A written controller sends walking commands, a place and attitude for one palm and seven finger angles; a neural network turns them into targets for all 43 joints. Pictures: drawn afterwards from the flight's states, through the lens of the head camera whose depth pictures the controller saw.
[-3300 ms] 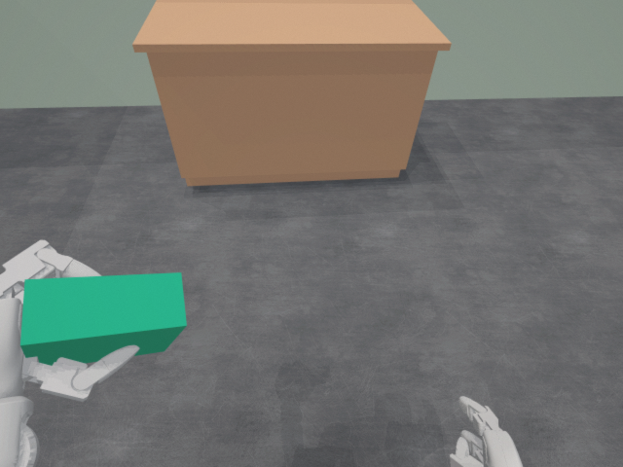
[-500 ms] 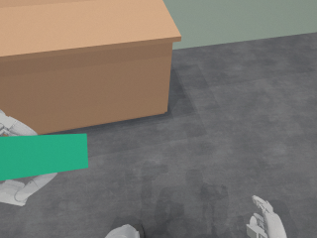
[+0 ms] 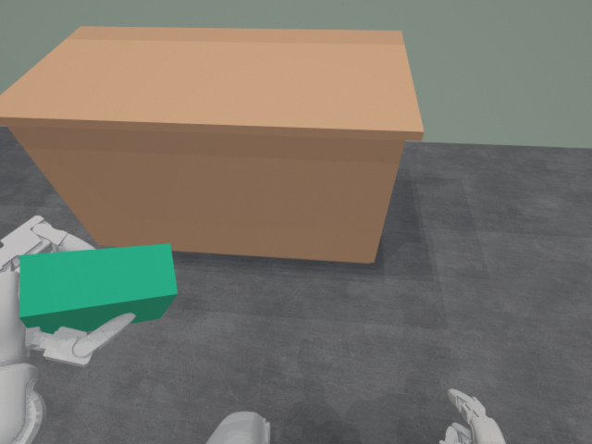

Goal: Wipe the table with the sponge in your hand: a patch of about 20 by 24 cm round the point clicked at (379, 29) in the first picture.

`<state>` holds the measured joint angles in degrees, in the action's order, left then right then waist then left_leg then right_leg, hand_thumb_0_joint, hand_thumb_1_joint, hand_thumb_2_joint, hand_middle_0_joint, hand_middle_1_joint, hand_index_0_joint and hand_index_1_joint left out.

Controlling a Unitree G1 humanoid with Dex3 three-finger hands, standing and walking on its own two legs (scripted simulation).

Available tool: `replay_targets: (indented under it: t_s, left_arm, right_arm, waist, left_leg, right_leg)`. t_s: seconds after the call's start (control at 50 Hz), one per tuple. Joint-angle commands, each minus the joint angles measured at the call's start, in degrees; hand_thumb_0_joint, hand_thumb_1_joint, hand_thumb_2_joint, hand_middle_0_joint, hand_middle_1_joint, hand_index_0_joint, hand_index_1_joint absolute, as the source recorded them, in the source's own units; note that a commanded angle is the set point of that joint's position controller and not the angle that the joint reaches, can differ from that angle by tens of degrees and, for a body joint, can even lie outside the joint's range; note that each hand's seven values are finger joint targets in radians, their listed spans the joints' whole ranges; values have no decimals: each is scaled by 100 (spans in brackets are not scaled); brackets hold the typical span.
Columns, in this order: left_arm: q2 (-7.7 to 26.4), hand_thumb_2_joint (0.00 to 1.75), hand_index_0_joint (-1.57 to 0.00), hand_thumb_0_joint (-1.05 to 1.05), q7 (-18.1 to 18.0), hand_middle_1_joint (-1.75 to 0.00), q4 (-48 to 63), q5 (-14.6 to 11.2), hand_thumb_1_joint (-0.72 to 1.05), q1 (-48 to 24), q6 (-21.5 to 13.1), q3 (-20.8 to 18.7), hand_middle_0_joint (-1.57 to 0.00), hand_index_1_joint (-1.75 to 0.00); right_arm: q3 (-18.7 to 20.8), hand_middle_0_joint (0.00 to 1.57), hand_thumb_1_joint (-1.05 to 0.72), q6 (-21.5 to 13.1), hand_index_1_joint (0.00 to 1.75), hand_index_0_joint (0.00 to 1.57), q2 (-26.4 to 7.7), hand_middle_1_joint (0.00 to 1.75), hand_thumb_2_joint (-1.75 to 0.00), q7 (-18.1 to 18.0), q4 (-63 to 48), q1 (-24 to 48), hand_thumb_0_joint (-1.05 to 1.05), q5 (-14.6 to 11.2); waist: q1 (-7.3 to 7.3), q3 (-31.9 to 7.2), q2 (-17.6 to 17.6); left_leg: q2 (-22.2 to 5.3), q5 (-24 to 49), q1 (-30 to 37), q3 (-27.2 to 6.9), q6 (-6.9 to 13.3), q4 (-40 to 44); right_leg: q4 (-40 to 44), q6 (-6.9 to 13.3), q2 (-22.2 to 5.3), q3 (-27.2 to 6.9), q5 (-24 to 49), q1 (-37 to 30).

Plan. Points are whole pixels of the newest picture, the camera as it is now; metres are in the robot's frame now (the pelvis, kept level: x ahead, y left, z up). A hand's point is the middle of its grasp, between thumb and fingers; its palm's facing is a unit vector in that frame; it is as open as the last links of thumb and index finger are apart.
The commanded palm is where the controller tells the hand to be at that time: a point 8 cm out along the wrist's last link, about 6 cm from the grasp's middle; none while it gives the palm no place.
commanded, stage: walk to a spot facing it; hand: left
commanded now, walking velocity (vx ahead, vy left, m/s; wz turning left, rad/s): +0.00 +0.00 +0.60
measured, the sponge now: (124, 289) +0.23 +0.20 +0.15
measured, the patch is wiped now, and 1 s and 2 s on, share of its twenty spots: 0.00 0.00 0.00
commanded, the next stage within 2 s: turn to face it in 2.00 s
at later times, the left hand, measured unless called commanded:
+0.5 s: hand (21, 309) +0.19 +0.26 +0.19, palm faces +0.54 -0.68 -0.50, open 9.6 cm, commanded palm +0.13 +0.29 +0.18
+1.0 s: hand out of the picture +0.05 +0.26 +0.19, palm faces +0.78 -0.50 -0.37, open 9.6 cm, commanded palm -0.01 +0.27 +0.18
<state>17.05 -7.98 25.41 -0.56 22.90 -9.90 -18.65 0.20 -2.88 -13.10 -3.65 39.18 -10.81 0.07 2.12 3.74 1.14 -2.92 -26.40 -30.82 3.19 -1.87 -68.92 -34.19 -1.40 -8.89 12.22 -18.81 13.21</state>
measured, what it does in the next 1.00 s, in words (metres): steps on the spot, turning left: left foot, then right foot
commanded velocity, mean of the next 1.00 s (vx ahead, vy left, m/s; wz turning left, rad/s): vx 0.08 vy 0.00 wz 0.59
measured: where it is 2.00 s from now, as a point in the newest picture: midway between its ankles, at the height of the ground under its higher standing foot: outside the picture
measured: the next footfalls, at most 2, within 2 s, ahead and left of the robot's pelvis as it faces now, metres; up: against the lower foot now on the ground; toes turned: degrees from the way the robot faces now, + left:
left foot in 0.18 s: +0.13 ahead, +0.13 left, +0.00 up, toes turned +14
right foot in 0.54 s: +0.14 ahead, -0.13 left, +0.00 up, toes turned +10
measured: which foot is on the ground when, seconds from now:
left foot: up 0.00-0.16, down 0.18-0.56, up 0.58-0.92, down 0.94-1.00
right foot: down 0.00-0.18, up 0.20-0.52, down 0.54-0.94, up 0.96-1.00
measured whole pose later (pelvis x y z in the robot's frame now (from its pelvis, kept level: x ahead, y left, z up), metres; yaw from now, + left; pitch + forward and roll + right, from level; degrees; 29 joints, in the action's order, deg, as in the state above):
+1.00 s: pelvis +0.00 -0.05 -0.01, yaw +32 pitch -2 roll +1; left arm 23.8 -9.4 36.0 -3.0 27.9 -10.7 -23.0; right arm 2.5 -3.1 -13.0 -4.8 31.7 -11.1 0.7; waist -0.4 3.2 -4.4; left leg -1.3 -17.5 -15.9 5.3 1.1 -35.7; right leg -53.6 -1.9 -8.7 10.2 -27.2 24.9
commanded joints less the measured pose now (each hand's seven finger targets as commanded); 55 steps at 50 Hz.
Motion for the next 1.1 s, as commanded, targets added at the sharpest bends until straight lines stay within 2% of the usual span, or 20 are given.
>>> replay_targets:
  t_s: [0.0, 0.06, 0.12, 0.14, 0.16, 0.18, 0.2, 0.24, 0.3, 0.48, 0.52, 0.54, 0.6, 0.68, 0.82, 0.88, 0.9, 0.92, 0.96, 1.08]
  left_arm:
    - [1536, 130, -120, 0, -185, -160, 2012, -18, 10, -571, -507, -829, -120, -160]
    - [1642, 130, -120, 0, -317, -160, 2454, -96, 10, 165, -466, -1149, -120, -160]
    - [1647, 130, -120, 0, -424, -160, 2782, -234, 10, 575, -431, -1322, -120, -160]
    - [1607, 130, -120, 0, -437, -160, 2872, -291, 10, 630, -495, -1336, -120, -160]
    - [1531, 130, -120, 0, -417, -160, 3026, -340, 10, 689, -633, -1294, -120, -160]
    - [1675, 130, -120, 0, -389, -160, 2712, -208, 10, 828, -724, -1394, -120, -160]
    - [1831, 130, -120, 0, -247, -160, 2363, -183, 10, 563, -663, -1482, -120, -160]
    - [1830, 130, -120, 0, -163, -160, 2374, -232, 10, 507, -577, -1600, -120, -160]
    - [1531, 130, -120, 0, -95, -160, 2745, -325, 10, 888, -549, -1383, -120, -160]
    - [1322, 130, -120, 0, -11, -160, 1902, -355, 10, 348, -181, -985, -120, -160]
    - [1390, 130, -120, 0, -28, -160, 1566, -230, 10, -38, -119, -882, -120, -160]
    - [1734, 130, -120, 0, -101, -160, 1369, -227, 10, -261, 8, -1005, -120, -160]
    - [1471, 130, -120, 0, -120, -160, 1104, -187, 10, -578, 29, -730, -120, -160]
    - [1517, 130, -120, 0, -115, -160, 1355, -166, 10, -344, -172, -733, -120, -160]
    - [1582, 130, -120, 0, -323, -160, 2199, -257, 10, 390, -255, -1136, -120, -160]
    - [1382, 130, -120, 0, -321, -160, 2146, -339, 10, 511, -206, -1035, -120, -160]
    - [1346, 130, -120, 0, -313, -160, 2304, -380, 10, 350, -271, -968, -120, -160]
    - [1278, 130, -120, 0, -282, -160, 2408, -391, 10, 298, -403, -883, -120, -160]
    - [1689, 130, -120, 0, -127, -160, 2178, -55, 10, 12, -569, -1062, -120, -160]
    - [1109, 130, -120, 0, -53, -160, 2151, -99, 10, -44, -523, -563, -120, -160]
  right_arm:
    - [162, 20, -90, -296, 30, 20, -230, 30, -90, -50, -1269, 777, 0, 4]
    - [240, 20, -90, -255, 30, 20, -166, 30, -90, -46, -1560, 701, 0, 9]
    - [349, 20, -90, -150, 30, 20, -214, 30, -90, -68, -1711, 354, 0, -16]
    - [407, 20, -90, -130, 30, 20, -307, 30, -90, -83, -1730, 310, 0, -35]
    - [486, 20, -90, -143, 30, 20, -510, 30, -90, -55, -1769, 371, 0, -29]
    - [471, 20, -90, -239, 30, 20, -528, 30, -90, 61, -1693, 176, 0, -65]
    - [503, 20, -90, -311, 30, 20, -655, 30, -90, 200, -1548, 197, 0, -85]
    - [609, 20, -90, -281, 30, 20, -704, 30, -90, 177, -1502, 224, 0, -172]
    - [514, 20, -90, -335, 30, 20, -568, 30, -90, 258, -1528, 275, 0, -184]
    - [259, 20, -90, -532, 30, 20, -524, 30, -90, 65, -1412, 294, 0, -115]
    - [189, 20, -90, -513, 30, 20, -345, 30, -90, 33, -1354, 244, 0, -129]
    - [177, 20, -90, -501, 30, 20, -288, 30, -90, -2, -1406, 394, 0, -99]
    - [197, 20, -90, -510, 30, 20, -367, 30, -90, -41, -1106, 486, 0, 16]
    - [131, 20, -90, -333, 30, 20, -278, 30, -90, -187, -1201, 819, 0, -15]
    - [271, 20, -90, -258, 30, 20, -345, 30, -90, -185, -1632, 527, 0, 79]
    - [301, 20, -90, -191, 30, 20, -387, 30, -90, -143, -1644, 200, 0, 89]
    - [307, 20, -90, -203, 30, 20, -459, 30, -90, -149, -1665, 136, 0, 73]
    - [348, 20, -90, -281, 30, 20, -654, 30, -90, -138, -1669, 192, 0, 81]
    - [282, 20, -90, -444, 30, 20, -559, 30, -90, 23, -1420, 263, 0, 40]
    - [340, 20, -90, -616, 30, 20, -583, 30, -90, 149, -1250, 187, 0, -115]
  waist:
    - [-116, -535, -1219]
    - [47, -991, -1150]
    - [-325, -1771, -573]
    - [-459, -2011, 309]
    - [-336, -2036, 2033]
    - [-313, -2000, 2104]
    - [-361, -1604, 1095]
    - [-362, -1474, 917]
    - [-273, -1486, 1585]
    - [-147, -1067, 949]
    - [-140, -974, -425]
    - [-139, -761, -1900]
    - [-263, -655, -1188]
    - [-202, -582, -860]
    - [36, -1279, -1123]
    - [-267, -1478, -587]
    - [-379, -1542, 158]
    - [-394, -1243, 1750]
    - [-316, -847, 1639]
    - [-229, -591, 1410]
  left_leg:
    - [-252, 49, -32, 363, -39, 1303]
    - [24, 243, 417, 884, 5, 2629]
    - [539, 1594, 1932, 1232, -4, 4174]
    - [52, 2745, 3120, 565, 231, 4473]
    - [-1530, 5921, 3960, -1612, 1111, 4363]
    - [-2340, 7628, 4149, -3024, 1727, 4160]
    - [-2316, 6733, 3706, -2818, 1707, 4254]
    - [-1874, 5325, 3162, -2227, 1570, 4322]
    - [-1178, 4137, 2375, -1197, 1141, 4523]
    - [-951, 2116, 1181, -1440, 866, 4413]
    - [-275, 811, 457, -822, 391, 3190]
    - [457, -598, -389, -233, 23, 1365]
    - [172, 113, -263, -480, -179, -670]
    - [30, 320, 0, -79, -236, 312]
    - [-63, -132, 692, 324, -21, 2892]
    - [189, 795, 1715, 538, 84, 4368]
    - [-113, 1124, 2377, 16, 358, 4754]
    - [-1416, 2814, 2958, -2042, 1072, 5073]
    - [-2281, 3503, 2901, -3392, 1746, 5000]
    - [-918, 1189, 1703, -1316, 1102, 5329]
  right_leg:
    - [1098, 612, -1359, -422, 3994, -907]
    - [579, 635, -1265, -255, 4597, -1270]
    - [-1122, 249, -940, 164, 4640, -998]
    - [-2394, -30, -590, 140, 3027, -27]
    - [-3712, -377, 270, -85, -909, 1559]
    - [-4344, -286, 488, -712, -2614, 2259]
    - [-4297, -225, 309, -1137, -2171, 2570]
    - [-3822, -358, 196, -1163, -1510, 2516]
    - [-2589, -389, 378, -812, -648, 1621]
    - [371, -416, 845, -516, -205, -203]
    - [1759, -20, -266, -1545, 687, -815]
    - [1999, 616, -1683, -3331, 1329, -680]
    - [1808, 704, -1490, -2260, 1763, -64]
    - [1536, 545, -1043, -660, 2733, -383]
    - [1143, 869, -1446, -913, 2580, -1102]
    - [105, 418, -1171, -572, 1765, -656]
    - [-1033, 151, -742, -322, 1327, 9]
    - [-2412, -258, 173, -97, -788, 1623]
    - [-3643, -139, 104, -1124, -1598, 2993]
    - [-2812, -273, 440, -645, -142, 1843]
